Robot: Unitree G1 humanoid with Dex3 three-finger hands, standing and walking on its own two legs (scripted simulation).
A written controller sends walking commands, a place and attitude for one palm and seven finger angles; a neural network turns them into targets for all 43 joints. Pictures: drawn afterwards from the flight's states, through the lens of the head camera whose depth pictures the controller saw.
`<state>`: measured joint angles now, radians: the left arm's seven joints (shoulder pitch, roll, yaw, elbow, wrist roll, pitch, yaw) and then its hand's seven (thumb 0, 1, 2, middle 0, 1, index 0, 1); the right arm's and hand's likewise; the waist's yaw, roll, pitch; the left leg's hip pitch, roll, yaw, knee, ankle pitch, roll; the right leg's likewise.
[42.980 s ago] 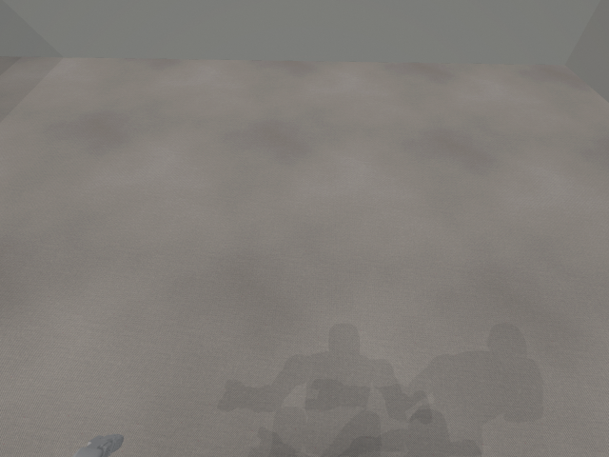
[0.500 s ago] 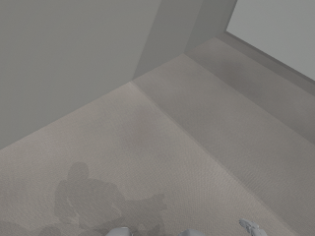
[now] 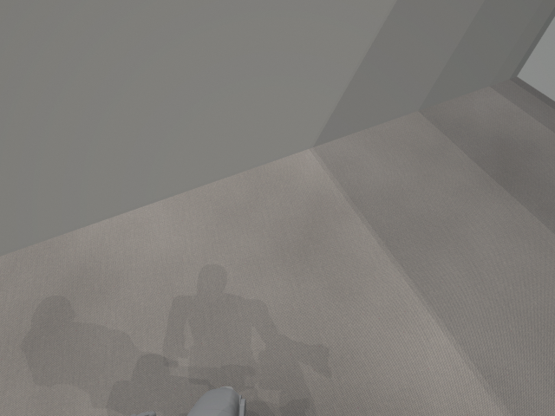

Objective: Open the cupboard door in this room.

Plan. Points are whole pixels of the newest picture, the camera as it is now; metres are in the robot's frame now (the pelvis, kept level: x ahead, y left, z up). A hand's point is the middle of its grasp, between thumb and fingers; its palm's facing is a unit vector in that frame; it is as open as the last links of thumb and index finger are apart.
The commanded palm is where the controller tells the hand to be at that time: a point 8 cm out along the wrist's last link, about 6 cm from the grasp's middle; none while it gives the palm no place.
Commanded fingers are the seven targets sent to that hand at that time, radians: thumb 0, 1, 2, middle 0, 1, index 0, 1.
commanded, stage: turn to face it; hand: left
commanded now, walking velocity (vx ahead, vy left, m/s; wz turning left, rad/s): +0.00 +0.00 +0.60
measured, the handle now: out of the picture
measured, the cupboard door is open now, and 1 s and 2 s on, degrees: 50 50 50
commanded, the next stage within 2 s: none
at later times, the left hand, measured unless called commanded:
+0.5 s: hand out of the picture +0.08 +0.25 -0.16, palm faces +0.27 -0.93 -0.26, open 7.4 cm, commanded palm none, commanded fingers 0.00 0.90 0.90 -0.20 -0.30 -0.20 -0.30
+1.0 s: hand out of the picture -0.06 +0.20 -0.20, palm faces +0.60 -0.77 -0.21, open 7.4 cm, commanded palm none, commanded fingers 0.00 0.90 0.90 -0.20 -0.30 -0.20 -0.30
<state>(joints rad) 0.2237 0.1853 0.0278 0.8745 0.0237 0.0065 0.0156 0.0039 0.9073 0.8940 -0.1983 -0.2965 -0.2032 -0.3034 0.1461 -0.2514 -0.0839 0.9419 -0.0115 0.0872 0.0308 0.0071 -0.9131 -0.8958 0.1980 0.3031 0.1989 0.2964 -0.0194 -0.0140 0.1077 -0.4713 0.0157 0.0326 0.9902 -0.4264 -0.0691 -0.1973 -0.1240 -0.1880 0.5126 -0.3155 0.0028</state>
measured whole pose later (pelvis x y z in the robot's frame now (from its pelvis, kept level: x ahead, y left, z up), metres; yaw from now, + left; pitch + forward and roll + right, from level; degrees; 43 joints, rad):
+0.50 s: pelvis +0.02 +0.01 +0.00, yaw +16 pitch +2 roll -1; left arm 0.11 0.25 0.06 0.86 0.01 0.04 0.00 0.00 0.91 0.89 -0.19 -0.30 -0.20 -0.30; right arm 0.18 -0.22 -0.06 0.92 -0.02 0.04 0.00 0.00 -0.91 -0.90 0.20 0.30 0.20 0.30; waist -0.02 0.00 0.08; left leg -0.31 -0.04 -0.09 0.51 -0.23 0.02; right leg -0.41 -0.05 -0.01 0.81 -0.41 0.09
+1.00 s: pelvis +0.03 +0.02 -0.02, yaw +36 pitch +1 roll +1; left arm 0.26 0.25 0.06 0.92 0.02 0.04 0.01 0.00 0.91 0.89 -0.20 -0.30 -0.20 -0.30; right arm 0.08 -0.24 -0.07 0.91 -0.01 0.04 0.03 0.01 -0.91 -0.90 0.20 0.30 0.20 0.30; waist 0.01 -0.08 0.12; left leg -0.35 -0.02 0.09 0.66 -0.31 0.04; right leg -0.27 -0.18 -0.20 0.84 -0.52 0.07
